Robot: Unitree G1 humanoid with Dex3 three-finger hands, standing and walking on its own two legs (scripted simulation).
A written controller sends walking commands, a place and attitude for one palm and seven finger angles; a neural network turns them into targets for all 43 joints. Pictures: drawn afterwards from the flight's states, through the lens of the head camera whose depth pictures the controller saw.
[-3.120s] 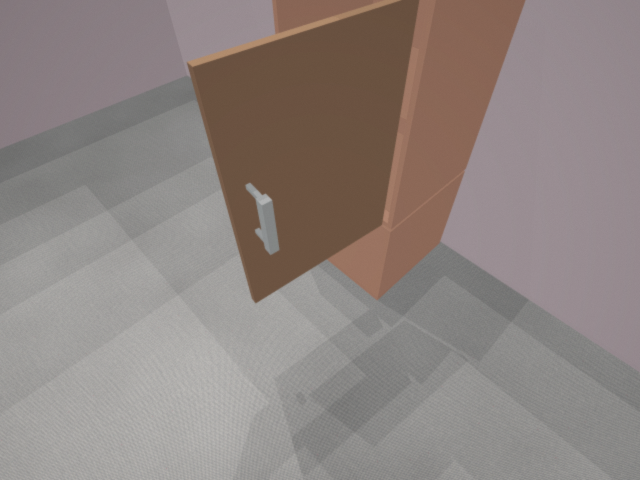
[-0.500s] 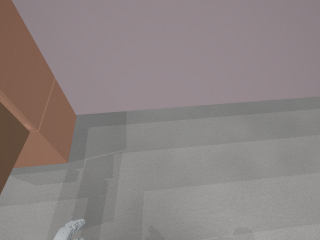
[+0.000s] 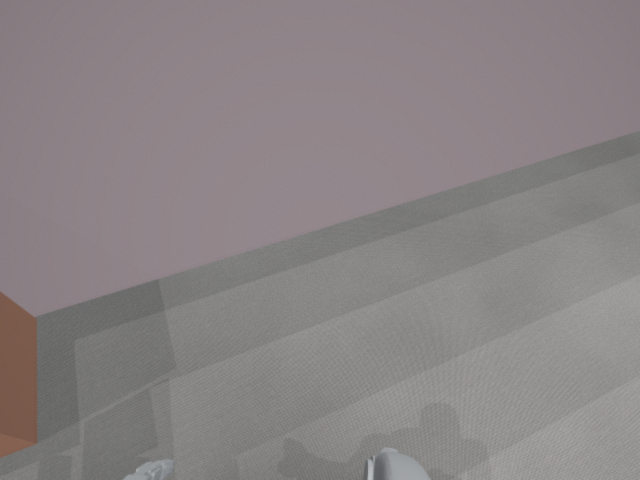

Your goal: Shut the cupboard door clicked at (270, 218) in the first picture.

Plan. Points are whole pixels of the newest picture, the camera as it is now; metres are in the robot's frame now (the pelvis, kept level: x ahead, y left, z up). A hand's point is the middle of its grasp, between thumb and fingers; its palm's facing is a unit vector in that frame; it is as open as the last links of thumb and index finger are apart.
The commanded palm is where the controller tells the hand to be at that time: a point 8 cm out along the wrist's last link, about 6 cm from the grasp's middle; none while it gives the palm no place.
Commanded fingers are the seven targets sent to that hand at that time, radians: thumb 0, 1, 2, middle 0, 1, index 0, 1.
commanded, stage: walk to a spot facing it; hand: left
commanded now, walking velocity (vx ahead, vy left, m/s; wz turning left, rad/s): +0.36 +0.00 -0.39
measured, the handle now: out of the picture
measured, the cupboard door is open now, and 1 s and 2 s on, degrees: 84 84 84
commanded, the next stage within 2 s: turn to face it in 0.42 s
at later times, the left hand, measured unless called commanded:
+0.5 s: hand (238, 379) +0.28 +0.15 -0.19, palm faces -0.10 -0.98 -0.19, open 7.2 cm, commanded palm none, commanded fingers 0.00 0.90 0.90 -0.20 -0.30 -0.20 -0.30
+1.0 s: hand (272, 298) +0.43 +0.11 -0.19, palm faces +0.13 -0.97 -0.20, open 7.2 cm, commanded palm none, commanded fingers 0.00 0.90 0.90 -0.20 -0.30 -0.20 -0.30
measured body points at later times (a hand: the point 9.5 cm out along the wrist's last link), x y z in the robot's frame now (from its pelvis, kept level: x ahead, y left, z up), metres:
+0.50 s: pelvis +0.23 -0.04 -0.02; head +0.26 -0.03 +0.43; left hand +0.28 +0.20 -0.18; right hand +0.28 -0.29 -0.16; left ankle +0.30 +0.08 -0.75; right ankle +0.13 -0.13 -0.73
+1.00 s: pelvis +0.38 -0.09 -0.02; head +0.42 -0.07 +0.43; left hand +0.42 +0.16 -0.17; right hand +0.47 -0.34 -0.16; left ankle +0.40 +0.02 -0.75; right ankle +0.33 -0.20 -0.74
